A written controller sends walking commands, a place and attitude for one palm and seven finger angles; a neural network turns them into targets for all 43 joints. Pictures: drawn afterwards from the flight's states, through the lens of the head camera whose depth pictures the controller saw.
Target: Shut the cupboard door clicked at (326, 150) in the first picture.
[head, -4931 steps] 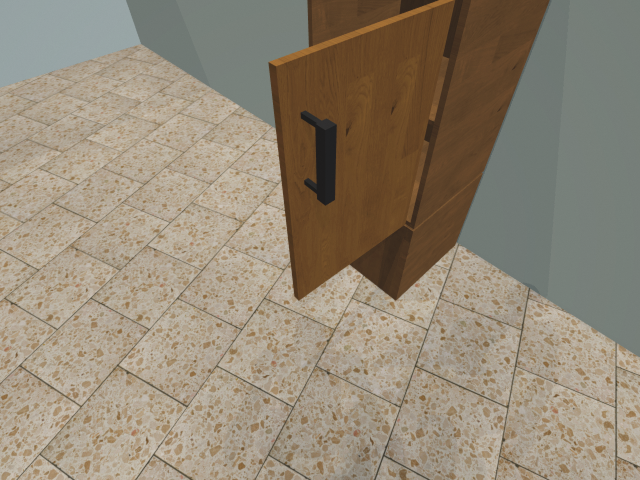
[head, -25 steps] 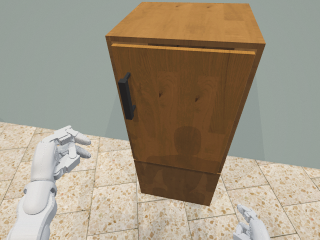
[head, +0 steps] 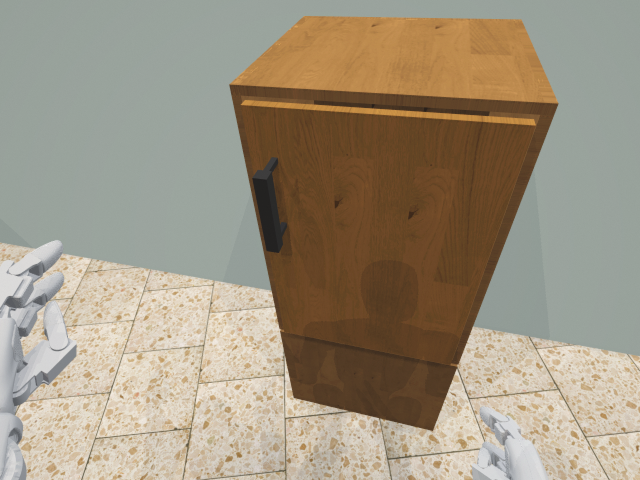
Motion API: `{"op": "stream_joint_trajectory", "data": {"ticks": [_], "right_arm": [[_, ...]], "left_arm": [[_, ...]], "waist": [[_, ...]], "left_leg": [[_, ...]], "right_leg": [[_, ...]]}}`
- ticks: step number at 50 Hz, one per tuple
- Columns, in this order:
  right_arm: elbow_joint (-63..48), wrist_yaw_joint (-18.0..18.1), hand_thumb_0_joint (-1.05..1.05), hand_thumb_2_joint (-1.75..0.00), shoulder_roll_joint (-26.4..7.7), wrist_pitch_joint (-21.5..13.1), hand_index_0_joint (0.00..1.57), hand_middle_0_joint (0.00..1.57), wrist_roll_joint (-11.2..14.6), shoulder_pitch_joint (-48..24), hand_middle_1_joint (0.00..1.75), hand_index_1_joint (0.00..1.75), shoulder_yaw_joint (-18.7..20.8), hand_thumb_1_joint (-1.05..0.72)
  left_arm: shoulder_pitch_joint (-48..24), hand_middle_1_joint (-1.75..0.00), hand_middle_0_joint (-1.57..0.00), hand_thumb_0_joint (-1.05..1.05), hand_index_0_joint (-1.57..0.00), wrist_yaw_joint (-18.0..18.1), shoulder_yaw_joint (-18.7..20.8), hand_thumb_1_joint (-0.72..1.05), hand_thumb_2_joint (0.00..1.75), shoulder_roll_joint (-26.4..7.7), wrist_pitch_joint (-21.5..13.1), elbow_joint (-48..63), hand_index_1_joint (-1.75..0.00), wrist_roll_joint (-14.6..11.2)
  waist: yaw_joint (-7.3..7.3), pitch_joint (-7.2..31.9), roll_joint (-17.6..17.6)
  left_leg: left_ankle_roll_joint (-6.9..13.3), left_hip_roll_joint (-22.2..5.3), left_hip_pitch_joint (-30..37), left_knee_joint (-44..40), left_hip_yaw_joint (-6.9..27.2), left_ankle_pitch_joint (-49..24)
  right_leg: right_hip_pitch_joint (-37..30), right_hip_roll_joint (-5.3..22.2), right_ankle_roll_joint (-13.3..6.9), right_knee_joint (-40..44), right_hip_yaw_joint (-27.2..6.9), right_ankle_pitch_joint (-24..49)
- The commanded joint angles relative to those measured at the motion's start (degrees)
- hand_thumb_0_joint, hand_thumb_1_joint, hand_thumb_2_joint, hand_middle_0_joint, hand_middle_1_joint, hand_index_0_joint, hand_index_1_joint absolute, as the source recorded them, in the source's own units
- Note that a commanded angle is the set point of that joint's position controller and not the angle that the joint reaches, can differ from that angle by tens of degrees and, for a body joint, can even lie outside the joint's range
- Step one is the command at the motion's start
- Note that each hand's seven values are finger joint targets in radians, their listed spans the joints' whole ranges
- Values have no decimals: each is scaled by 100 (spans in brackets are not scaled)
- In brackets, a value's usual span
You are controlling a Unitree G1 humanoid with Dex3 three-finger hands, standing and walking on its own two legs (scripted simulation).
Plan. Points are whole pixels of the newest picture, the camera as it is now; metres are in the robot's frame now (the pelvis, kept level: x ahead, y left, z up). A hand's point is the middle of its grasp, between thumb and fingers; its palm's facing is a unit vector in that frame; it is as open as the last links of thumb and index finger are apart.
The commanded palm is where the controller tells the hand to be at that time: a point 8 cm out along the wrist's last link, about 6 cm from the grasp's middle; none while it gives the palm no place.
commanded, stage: draw the hand back to the body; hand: left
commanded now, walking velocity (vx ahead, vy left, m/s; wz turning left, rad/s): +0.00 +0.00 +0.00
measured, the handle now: (273, 205) +0.51 +0.15 +0.08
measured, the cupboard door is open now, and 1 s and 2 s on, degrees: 0 0 0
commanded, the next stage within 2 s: step back with the hand held close in 0.26 s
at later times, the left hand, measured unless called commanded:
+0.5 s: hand (97, 341) +0.19 +0.25 +0.15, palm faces +0.41 -0.80 -0.43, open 7.4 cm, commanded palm +0.14 +0.29 +0.17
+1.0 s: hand (48, 378) +0.15 +0.28 +0.15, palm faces +0.36 -0.82 -0.45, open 7.4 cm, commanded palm +0.10 +0.32 +0.17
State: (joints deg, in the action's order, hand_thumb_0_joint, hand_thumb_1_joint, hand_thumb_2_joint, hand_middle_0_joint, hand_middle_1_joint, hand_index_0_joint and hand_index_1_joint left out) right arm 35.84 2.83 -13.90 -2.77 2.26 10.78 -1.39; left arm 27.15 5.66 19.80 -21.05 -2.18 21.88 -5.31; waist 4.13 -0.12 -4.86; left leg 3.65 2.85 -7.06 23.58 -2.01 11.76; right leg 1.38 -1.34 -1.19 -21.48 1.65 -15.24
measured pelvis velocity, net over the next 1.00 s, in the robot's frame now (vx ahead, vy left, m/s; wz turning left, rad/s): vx -0.05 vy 0.02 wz -0.02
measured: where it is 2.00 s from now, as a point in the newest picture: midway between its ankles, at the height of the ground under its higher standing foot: outside the picture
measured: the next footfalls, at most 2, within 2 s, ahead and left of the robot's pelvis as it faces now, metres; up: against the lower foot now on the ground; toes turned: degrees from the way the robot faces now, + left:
left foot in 1.66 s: -0.09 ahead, +0.13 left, +0.00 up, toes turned +4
right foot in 1.92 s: -0.27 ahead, -0.06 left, +0.00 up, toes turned +1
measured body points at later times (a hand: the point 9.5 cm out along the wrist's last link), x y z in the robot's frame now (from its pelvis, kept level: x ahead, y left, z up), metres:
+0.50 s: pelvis +0.00 -0.01 +0.00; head -0.02 -0.04 +0.45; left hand +0.17 +0.29 +0.18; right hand +0.18 -0.24 -0.09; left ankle +0.02 +0.07 -0.74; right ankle -0.03 -0.11 -0.74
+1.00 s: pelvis -0.05 +0.02 -0.01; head -0.06 +0.04 +0.44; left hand +0.13 +0.32 +0.17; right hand +0.12 -0.23 -0.08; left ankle +0.02 +0.07 -0.74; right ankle -0.03 -0.11 -0.74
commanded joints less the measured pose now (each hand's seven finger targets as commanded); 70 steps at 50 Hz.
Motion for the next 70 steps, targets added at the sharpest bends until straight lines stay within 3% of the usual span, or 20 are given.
{"op": "stream_joint_trajectory", "data": {"ticks": [1, 3, 5, 11, 19, 20, 22, 25, 29, 37, 43, 47, 49, 53, 59, 63, 64, 68, 69, 70], "right_arm": [[-918, 62, 0, -90, -623, -303, 20, 20, -35, -788, 30, 30, 206, -90], [-933, 78, 0, -90, -599, -307, 20, 20, -44, -801, 30, 30, 212, -90], [-933, 88, 0, -90, -586, -325, 20, 20, -44, -811, 30, 30, 222, -90], [-906, 84, 0, -90, -505, -360, 20, 20, -50, -831, 30, 30, 151, -90], [-935, 89, 0, -90, -559, -246, 20, 20, -26, -856, 30, 30, 222, -90], [-1140, 85, 0, -90, -679, -140, 20, 20, 7, -819, 30, 30, 288, -90], [-1058, 111, 0, -90, -586, -15, 20, 20, -37, -810, 30, 30, 271, -90], [-1074, 141, 0, -90, -594, 84, 20, 20, -42, -776, 30, 30, 306, -90], [-1149, 228, 0, -90, -645, 196, 20, 20, -45, -747, 30, 30, 370, -90], [-1323, 275, 0, -90, -671, 412, 20, 20, -3, -631, 30, 30, 424, -90], [-1375, 257, 0, -90, -712, 390, 20, 20, -18, -576, 30, 30, 421, -90], [-1416, 283, 0, -90, -772, 282, 20, 20, -59, -539, 30, 30, 405, -90], [-1414, 322, 0, -90, -833, 188, 20, 20, -97, -547, 30, 30, 431, -90], [-1368, 307, 0, -90, -805, 17, 20, 20, -131, -384, 30, 30, 453, -90], [-1174, 234, 0, -90, -832, -198, 20, 20, -200, -315, 30, 30, 501, -90], [-1071, 174, 0, -90, -735, -265, 20, 20, -165, -326, 30, 30, 494, -90], [-1054, 174, 0, -90, -785, -291, 20, 20, -190, -376, 30, 30, 533, -90], [-1104, 159, 0, -90, -730, -244, 20, 20, -199, -473, 30, 30, 527, -90], [-1088, 160, 0, -90, -767, -252, 20, 20, -237, -507, 30, 30, 546, -90], [-1082, 151, 0, -90, -620, -236, 20, 20, -234, -468, 30, 30, 501, -90]], "left_arm": [[-894, -30, -20, 0, -20, 104, 315, 90, 90, -864, -275, 984, -30, 40], [-870, -30, -20, 0, -20, 122, 404, 90, 90, -962, -297, 1038, -30, 39], [-856, -30, -20, 0, -20, 127, 484, 90, 90, -1068, -341, 1312, -30, 48], [-617, -30, -20, 0, -20, 156, 674, 90, 90, -1194, -329, 1413, -30, 33], [-408, -30, -20, 0, -20, 55, 596, 90, 90, -1013, -279, 893, -30, -28], [-972, -30, -20, 0, -20, 105, 1133, 90, 90, -1658, -480, 1374, -30, 21], [-351, -30, -20, 0, -20, 96, 675, 90, 90, -1155, -552, 980, -30, 18], [-199, -30, -20, 0, -20, 162, 695, 90, 90, -1227, -657, 1161, -30, 51], [-141, -30, -20, 0, -20, 265, 979, 90, 90, -1566, -721, 1459, -30, 46], [244, -30, -20, 0, -20, 320, 1017, 90, 90, -1511, -711, 1455, -30, 25], [383, -30, -20, 0, -20, 355, 995, 90, 90, -1474, -763, 1507, -30, 52], [142, -30, -20, 0, -20, 374, 1038, 90, 90, -1474, -902, 1731, -30, 148], [-5, -30, -20, 0, -20, 395, 1281, 90, 90, -1679, -1013, 1828, -30, 233], [-178, -30, -20, 0, -20, 358, 1197, 90, 90, -1472, -1145, 1957, -30, 323], [80, -30, -20, 0, -20, 311, 1310, 90, 90, -1492, -1280, 1823, -30, 292], [18, -30, -20, 0, -20, 302, 1080, 90, 90, -1301, -1338, 1918, -30, 212], [64, -30, -20, 0, -20, 311, 1301, 90, 90, -1528, -1354, 1983, -30, 228], [72, -30, -20, 0, -20, 313, 1316, 90, 90, -1475, -1357, 2059, -30, 277], [64, -30, -20, 0, -20, 339, 1575, 90, 90, -1759, -1378, 2111, -30, 295], [132, -30, -20, 0, -20, 339, 1402, 90, 90, -1562, -1372, 2074, -30, 256]], "waist": [[-141, 120, 213], [-104, 294, 378], [-61, 667, 149], [-21, 389, -238], [-39, 104, 309], [-227, 151, 197], [-259, 301, 420], [-286, 582, 350], [-288, 919, 305], [-339, 1122, 343], [-353, 819, 183], [-394, 536, -205], [-365, 458, -472], [-391, 524, -552], [-409, 618, -307], [-427, 1004, -100], [-393, 1141, -102], [-399, 886, -406], [-374, 845, -430], [-401, 815, -262]], "left_leg": [[-170, -458, 379, -450, 541, -659], [-147, -436, 412, -423, 524, -672], [-157, -432, 515, -361, 507, -927], [-235, -410, 338, -306, 462, -1131], [-150, -421, 285, -312, 356, -980], [8, -552, -101, 25, 521, -531], [5, -517, -77, 221, 521, -510], [-25, -559, -171, 312, 515, -668], [-39, -656, -118, 359, 523, -1238], [-40, -872, -563, 302, 667, -2020], [42, -1008, -1414, -69, 905, -663], [171, -1168, -2398, -600, 1216, 1128], [282, -1320, -3094, -1017, 1503, 2137], [342, -1510, -3576, -1320, 1743, 2929], [243, -1482, -3074, -1221, 1773, 2627], [78, -1340, -2309, -951, 1480, 2006], [102, -1382, -2358, -996, 1497, 2176], [88, -1369, -3270, -1048, 1328, 3006], [83, -1345, -3352, -993, 1311, 2995], [18, -1228, -3201, -725, 1179, 2648]], "right_leg": [[746, 117, 9, 392, -171, 763], [656, 127, 16, 377, -175, 771], [435, 156, -5, 307, -216, 985], [458, 144, -35, 305, -190, 1195], [623, 139, 16, 462, -250, 1103], [1034, 538, 123, 603, -786, 1225], [1209, 744, 129, 584, -834, 1290], [1229, 842, 102, 381, -802, 1332], [1195, 773, 135, 36, -760, 1858], [847, 581, 145, -588, -645, 2359], [810, 451, 133, -555, -690, 1222], [456, 247, 125, -788, -616, 434], [-11, 65, 168, -1109, -520, 315], [-366, -138, 200, -1704, -346, 246], [42, -247, 136, -1484, -453, 88], [456, -143, 61, -1129, -536, 24], [327, -199, 87, -1183, -540, -34], [65, -174, -30, -1355, -535, -688], [86, -152, -56, -1296, -589, -713], [318, 22, -130, -1099, -699, -677]]}}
